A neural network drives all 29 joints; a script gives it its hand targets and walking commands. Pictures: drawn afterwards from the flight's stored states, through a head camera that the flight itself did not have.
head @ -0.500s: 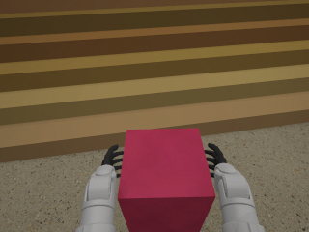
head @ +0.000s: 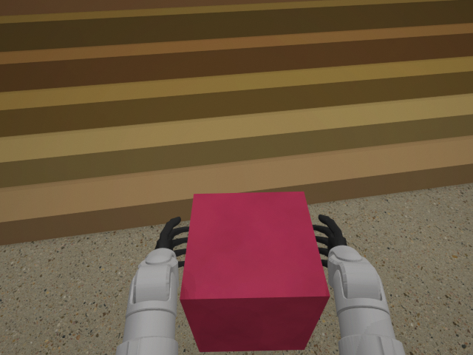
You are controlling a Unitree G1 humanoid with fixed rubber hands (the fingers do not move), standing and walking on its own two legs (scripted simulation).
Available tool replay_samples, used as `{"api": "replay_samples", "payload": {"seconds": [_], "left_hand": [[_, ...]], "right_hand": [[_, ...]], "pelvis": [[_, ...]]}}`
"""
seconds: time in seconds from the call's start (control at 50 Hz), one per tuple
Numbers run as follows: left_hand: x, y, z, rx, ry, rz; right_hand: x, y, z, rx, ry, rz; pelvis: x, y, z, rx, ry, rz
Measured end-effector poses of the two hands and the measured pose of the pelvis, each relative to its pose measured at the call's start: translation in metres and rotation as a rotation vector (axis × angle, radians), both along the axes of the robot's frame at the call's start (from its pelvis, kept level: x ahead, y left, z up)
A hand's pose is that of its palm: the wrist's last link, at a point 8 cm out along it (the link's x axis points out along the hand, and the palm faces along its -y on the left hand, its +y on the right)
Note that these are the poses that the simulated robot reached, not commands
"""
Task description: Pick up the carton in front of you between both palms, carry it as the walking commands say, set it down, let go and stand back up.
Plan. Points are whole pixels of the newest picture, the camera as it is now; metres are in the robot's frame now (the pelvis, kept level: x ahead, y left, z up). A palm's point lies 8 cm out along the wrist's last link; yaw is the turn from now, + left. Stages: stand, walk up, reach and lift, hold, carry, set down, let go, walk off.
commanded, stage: hold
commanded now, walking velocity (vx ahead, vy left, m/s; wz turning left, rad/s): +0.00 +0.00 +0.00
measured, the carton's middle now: (250, 273) +0.30 +0.00 -0.02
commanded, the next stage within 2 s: carry in 0.56 s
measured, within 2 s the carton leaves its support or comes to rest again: neither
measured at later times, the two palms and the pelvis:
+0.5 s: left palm (165, 258) +0.29 +0.15 +0.05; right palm (336, 256) +0.29 -0.15 +0.05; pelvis +0.00 +0.00 +0.00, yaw +0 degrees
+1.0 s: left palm (168, 212) +0.38 +0.16 +0.07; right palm (320, 210) +0.38 -0.14 +0.07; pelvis +0.11 +0.01 -0.02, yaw -1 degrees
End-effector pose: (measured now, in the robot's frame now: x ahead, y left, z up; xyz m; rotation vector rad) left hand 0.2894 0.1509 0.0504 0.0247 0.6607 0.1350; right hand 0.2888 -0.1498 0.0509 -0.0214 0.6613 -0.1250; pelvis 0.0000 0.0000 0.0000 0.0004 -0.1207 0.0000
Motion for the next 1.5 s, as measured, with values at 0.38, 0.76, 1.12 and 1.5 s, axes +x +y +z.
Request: {"api": "replay_samples", "payload": {"seconds": [0.38,0.76,1.12,1.5], "left_hand": [[0.000,0.000,-0.001,0.008,0.006,-0.006],[0.019,-0.002,0.011,-0.015,-0.057,0.025],[0.147,-0.008,0.017,-0.044,0.033,0.035],[0.386,0.043,0.001,-0.078,0.068,0.050]], "right_hand": [[0.000,0.000,-0.001,-0.009,0.005,0.005],[0.021,-0.002,0.010,0.018,-0.057,-0.006],[0.142,-0.007,0.012,0.073,0.034,-0.064],[0.382,0.043,0.002,0.040,0.068,-0.053]], "pelvis": [[0.005,0.000,0.001,0.000,0.001,0.000],[0.025,-0.005,-0.010,0.001,0.141,0.004],[0.171,-0.005,-0.019,-0.032,0.214,0.035],[0.405,0.045,-0.027,0.025,0.180,-0.026]]}}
